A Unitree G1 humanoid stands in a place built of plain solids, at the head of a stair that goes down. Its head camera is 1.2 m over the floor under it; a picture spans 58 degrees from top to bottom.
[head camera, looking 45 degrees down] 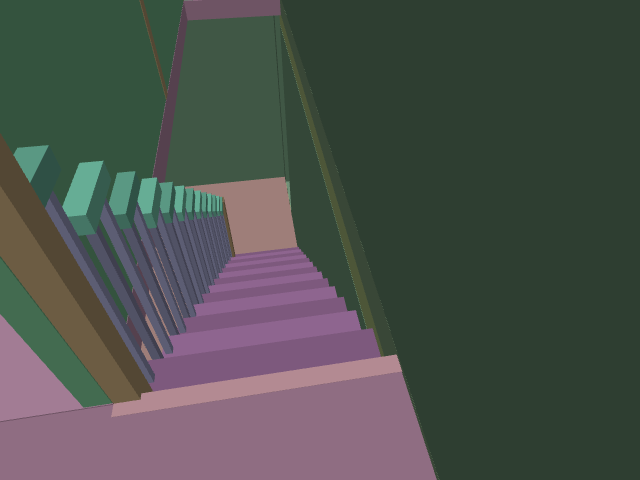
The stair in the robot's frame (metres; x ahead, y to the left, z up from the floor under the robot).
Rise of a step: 0.20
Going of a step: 0.23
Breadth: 0.84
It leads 9 degrees to the left of straight ahead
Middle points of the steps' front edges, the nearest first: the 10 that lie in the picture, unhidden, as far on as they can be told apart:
0.63 0.18 0.00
0.86 0.21 -0.20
1.08 0.25 -0.39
1.31 0.29 -0.59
1.54 0.33 -0.79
1.76 0.37 -0.98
1.99 0.40 -1.18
2.22 0.44 -1.38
2.44 0.48 -1.57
2.67 0.52 -1.77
